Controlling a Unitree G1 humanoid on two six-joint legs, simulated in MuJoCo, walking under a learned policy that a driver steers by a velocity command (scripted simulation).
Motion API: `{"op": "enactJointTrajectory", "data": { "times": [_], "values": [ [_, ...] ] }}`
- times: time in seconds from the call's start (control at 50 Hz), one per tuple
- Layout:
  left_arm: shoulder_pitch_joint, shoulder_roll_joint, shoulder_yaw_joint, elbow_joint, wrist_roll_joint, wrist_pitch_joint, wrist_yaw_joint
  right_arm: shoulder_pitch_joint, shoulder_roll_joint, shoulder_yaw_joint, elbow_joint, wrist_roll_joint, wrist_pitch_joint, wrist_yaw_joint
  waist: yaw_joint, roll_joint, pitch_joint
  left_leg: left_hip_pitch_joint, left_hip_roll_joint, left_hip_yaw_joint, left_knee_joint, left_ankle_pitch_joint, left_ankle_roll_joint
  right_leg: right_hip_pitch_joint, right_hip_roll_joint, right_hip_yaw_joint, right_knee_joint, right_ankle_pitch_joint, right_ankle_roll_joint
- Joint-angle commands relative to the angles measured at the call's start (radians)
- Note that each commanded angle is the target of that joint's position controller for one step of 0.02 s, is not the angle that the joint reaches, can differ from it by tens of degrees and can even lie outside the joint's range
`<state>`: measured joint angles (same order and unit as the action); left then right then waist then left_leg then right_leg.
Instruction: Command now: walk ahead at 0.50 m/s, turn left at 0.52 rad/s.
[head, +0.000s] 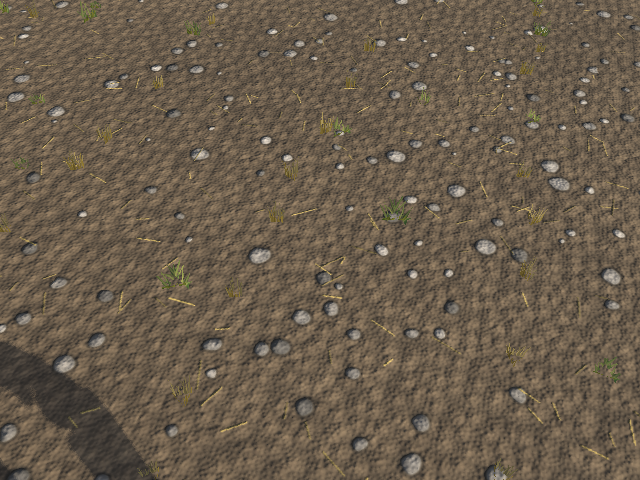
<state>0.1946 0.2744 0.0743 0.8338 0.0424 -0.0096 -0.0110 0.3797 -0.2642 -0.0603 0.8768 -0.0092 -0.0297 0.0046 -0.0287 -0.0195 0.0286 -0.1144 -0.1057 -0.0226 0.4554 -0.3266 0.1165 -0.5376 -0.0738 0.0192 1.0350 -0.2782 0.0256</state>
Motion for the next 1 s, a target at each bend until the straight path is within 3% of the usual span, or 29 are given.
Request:
{"op": "enactJointTrajectory", "data": {
  "times": [0.02,0.04,0.08,0.16,0.2,0.28,0.32,0.34,0.36,0.38,0.4,0.42,0.44,0.46,0.48,0.5,0.52,0.54,0.6,0.64,0.7,0.76,0.78,0.8,0.82,0.84,0.86,0.9,1.0],
  "values": [
    [-0.129,0.105,0.034,-0.095,-0.005,0.009,-0.006,0.119,-0.165,-0.031,-0.004,-0.001,-0.047,-0.013,-0.030,0.067,0.054,0.137,0.268,-0.312,-0.185,0.338,0.153,-0.269,-0.017,0.047,-0.083,0.161,-0.002],
    [-0.165,0.100,0.026,-0.117,-0.005,0.010,-0.016,0.090,-0.158,-0.026,0.001,-0.002,-0.057,-0.020,-0.019,0.080,0.088,0.035,0.221,-0.264,-0.195,0.228,0.131,-0.225,-0.005,0.036,-0.231,0.282,0.006],
    [-0.175,0.073,0.021,-0.107,0.003,0.002,-0.037,0.081,-0.141,-0.016,-0.001,-0.014,-0.054,-0.031,-0.027,0.076,0.048,-0.025,0.186,-0.236,-0.127,0.163,0.124,-0.130,0.023,0.003,-0.309,0.491,-0.007],
    [-0.234,0.059,0.009,-0.129,-0.001,-0.007,-0.061,0.119,-0.139,-0.007,0.003,-0.017,-0.045,-0.042,-0.051,0.100,0.058,-0.090,0.204,-0.288,0.024,0.047,0.130,-0.142,0.014,0.006,-0.337,0.665,-0.051],
    [-0.276,0.068,0.004,-0.148,0.005,-0.014,-0.065,0.164,-0.141,-0.006,0.003,-0.033,-0.045,-0.052,-0.083,0.104,0.078,-0.046,0.211,-0.322,0.102,0.055,0.129,-0.200,0.015,0.016,-0.337,0.652,-0.059],
    [-0.328,0.061,-0.007,-0.168,-0.013,-0.056,-0.049,0.194,-0.145,-0.010,0.001,-0.053,-0.045,-0.062,-0.124,0.074,0.122,0.031,0.193,-0.306,0.224,0.120,0.087,-0.142,-0.003,0.028,-0.564,0.672,-0.051],
    [-0.175,0.058,-0.002,-0.105,-0.023,-0.066,-0.031,0.181,-0.123,-0.003,0.017,-0.051,-0.039,-0.064,-0.068,0.044,0.078,0.020,0.137,-0.238,0.387,0.178,0.058,0.108,-0.031,0.023,-0.716,0.776,-0.051],
    [-0.015,0.085,0.011,-0.048,-0.018,-0.063,-0.020,0.173,-0.125,-0.004,0.028,-0.045,-0.043,-0.063,-0.003,0.016,0.008,0.034,0.110,-0.221,0.561,0.271,0.058,0.255,-0.023,0.004,-0.742,0.832,-0.057],
    [0.202,0.111,0.027,0.034,-0.016,-0.056,-0.016,0.139,-0.133,-0.012,0.034,-0.027,-0.033,-0.067,0.112,0.018,-0.053,-0.037,0.106,-0.202,0.835,0.285,0.048,0.474,-0.075,0.055,-0.841,0.916,-0.076],
    [0.372,0.167,0.047,0.091,0.006,-0.048,-0.012,0.070,-0.131,-0.019,0.030,0.005,-0.031,-0.050,0.223,-0.098,-0.117,-0.174,-0.016,-0.100,1.196,-0.033,0.016,0.692,-0.073,0.020,-0.820,0.928,-0.094],
    [0.442,0.219,0.044,0.129,0.027,-0.058,-0.028,0.176,-0.048,-0.010,0.026,0.039,-0.034,-0.042,0.141,-0.231,-0.187,-0.515,-0.103,-0.103,1.563,-0.603,-0.023,1.001,-0.163,0.039,-0.421,1.349,-0.077],
    [0.442,0.205,0.044,0.119,0.003,-0.070,-0.037,0.282,-0.060,0.000,0.014,0.070,-0.039,-0.058,0.086,-0.279,-0.317,-0.781,-0.044,-0.152,1.571,-0.496,-0.023,1.241,-0.326,0.255,-0.263,1.470,-0.169],
    [0.367,0.142,0.036,0.073,-0.003,-0.073,-0.037,0.199,-0.097,0.006,0.027,0.043,-0.042,-0.062,0.134,-0.166,-0.314,-0.869,0.026,-0.128,1.451,-0.353,-0.027,1.166,-0.321,0.270,-0.384,1.139,-0.188],
    [0.287,0.189,0.052,0.072,-0.006,-0.073,-0.017,0.147,-0.090,0.016,0.008,0.011,-0.030,-0.054,0.098,-0.213,-0.311,-0.905,0.053,-0.061,1.502,-0.267,-0.040,1.002,-0.369,0.413,-0.529,0.529,-0.307],
    [0.183,0.101,0.021,0.042,-0.017,-0.086,-0.002,0.026,-0.129,0.004,-0.008,-0.046,-0.034,-0.040,0.076,-0.023,-0.232,-0.804,0.113,-0.087,1.257,-0.055,-0.032,0.731,-0.300,0.419,-0.686,0.152,-0.262],
    [0.160,0.114,0.014,0.045,-0.011,-0.103,0.010,0.000,-0.124,0.002,-0.022,-0.059,-0.025,-0.020,0.046,-0.132,-0.150,-0.738,0.131,-0.106,1.176,-0.033,-0.047,0.540,-0.369,0.513,-0.720,0.194,-0.328],
    [0.116,0.087,0.000,0.080,-0.013,-0.107,0.010,-0.103,-0.099,0.007,-0.046,-0.052,-0.006,-0.003,-0.012,-0.041,0.016,-0.641,0.201,-0.095,0.895,0.012,-0.085,0.276,-0.299,0.401,-0.801,0.310,-0.304],
    [0.131,0.075,-0.005,0.093,-0.012,-0.114,0.005,-0.124,-0.066,0.016,-0.046,-0.053,0.002,0.012,-0.010,-0.062,0.051,-0.543,0.195,-0.060,0.751,0.074,-0.102,0.182,-0.231,0.301,-0.823,0.422,-0.290],
    [0.134,0.044,-0.017,0.115,-0.031,-0.114,-0.006,-0.131,0.011,0.047,-0.032,-0.026,-0.016,0.027,-0.029,-0.110,-0.020,-0.318,0.181,0.012,0.433,0.249,-0.091,0.152,-0.120,0.096,-0.808,0.772,-0.236],
    [0.156,0.037,-0.020,0.125,-0.043,-0.106,-0.016,-0.177,0.010,0.053,-0.024,-0.012,-0.028,0.022,-0.005,-0.098,-0.049,-0.255,0.138,0.048,0.314,0.317,-0.068,0.238,-0.083,0.044,-0.790,0.834,-0.204],
    [0.214,0.032,-0.026,0.152,-0.052,-0.080,-0.010,-0.283,-0.009,0.053,-0.037,-0.015,-0.033,0.010,0.031,-0.045,-0.029,-0.273,0.114,0.059,0.198,0.339,-0.047,0.388,-0.096,0.053,-0.749,0.799,-0.177],
    [0.238,0.042,-0.030,0.178,-0.034,-0.060,0.006,-0.189,-0.015,0.046,0.017,-0.028,-0.049,0.001,-0.004,-0.016,-0.030,-0.135,0.084,0.059,0.027,0.355,-0.021,0.451,-0.076,0.050,-0.590,0.748,-0.145],
    [0.273,0.038,-0.031,0.182,-0.033,-0.059,0.009,-0.124,-0.053,0.036,0.040,-0.034,-0.064,-0.005,-0.015,0.034,-0.064,-0.009,0.141,0.008,-0.013,0.597,-0.007,0.415,-0.033,0.023,-0.469,0.633,-0.120],
    [0.356,-0.006,-0.044,0.176,-0.040,-0.060,0.017,-0.041,-0.105,0.025,0.054,-0.043,-0.070,-0.011,-0.003,0.148,-0.176,0.211,0.345,-0.149,0.078,1.097,0.059,0.286,0.013,-0.016,-0.294,0.231,-0.095],
    [0.428,-0.030,-0.046,0.205,-0.069,-0.041,0.028,0.005,-0.091,0.020,0.064,-0.012,-0.053,-0.012,-0.022,0.247,-0.323,0.297,0.511,-0.342,0.069,1.293,0.219,0.216,0.121,-0.041,-0.063,-0.322,-0.079],
    [0.359,0.027,-0.028,0.199,-0.043,-0.018,0.032,-0.028,-0.067,0.030,0.056,0.017,-0.043,-0.008,-0.013,0.135,-0.272,0.215,0.485,-0.367,0.019,1.142,0.228,0.165,0.121,0.016,0.005,-0.404,-0.072],
    [0.297,0.009,-0.028,0.186,-0.022,-0.007,0.027,-0.104,-0.056,0.033,0.050,0.013,-0.036,-0.013,0.011,0.110,-0.172,0.128,0.451,-0.331,-0.037,0.956,0.209,0.118,0.108,0.028,0.031,-0.368,-0.066],
    [0.239,-0.028,-0.035,0.185,-0.015,0.013,0.022,-0.207,-0.021,0.044,0.036,-0.001,-0.028,-0.033,0.056,0.092,-0.068,-0.053,0.390,-0.221,-0.134,0.751,0.141,0.164,0.068,0.043,-0.040,-0.256,-0.048],
    [0.197,-0.028,-0.029,0.177,-0.022,0.048,0.032,-0.215,-0.069,0.023,0.041,-0.006,-0.023,-0.048,0.076,0.102,-0.105,-0.136,0.345,-0.095,-0.158,0.563,0.106,0.246,0.079,-0.017,-0.135,-0.176,-0.030]
  ]
}}
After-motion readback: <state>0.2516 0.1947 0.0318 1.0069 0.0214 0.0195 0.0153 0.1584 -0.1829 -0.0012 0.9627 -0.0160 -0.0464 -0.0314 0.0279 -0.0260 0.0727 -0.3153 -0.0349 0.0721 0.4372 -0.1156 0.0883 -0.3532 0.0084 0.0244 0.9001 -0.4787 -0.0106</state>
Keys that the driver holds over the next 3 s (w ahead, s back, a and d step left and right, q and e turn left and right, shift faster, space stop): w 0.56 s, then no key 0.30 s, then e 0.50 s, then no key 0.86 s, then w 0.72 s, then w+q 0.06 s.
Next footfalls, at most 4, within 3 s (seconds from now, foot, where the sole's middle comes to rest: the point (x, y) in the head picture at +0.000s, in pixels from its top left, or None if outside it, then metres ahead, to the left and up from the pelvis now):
0.38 right None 0.43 -0.16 -0.96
0.78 left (302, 460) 0.62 0.03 -0.96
1.24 right None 0.53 -0.17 -0.96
1.72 left None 0.55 0.03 -0.96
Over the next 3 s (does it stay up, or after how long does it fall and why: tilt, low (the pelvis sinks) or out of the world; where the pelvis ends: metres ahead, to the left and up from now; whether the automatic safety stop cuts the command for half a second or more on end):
stays up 0.75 -0.16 -0.20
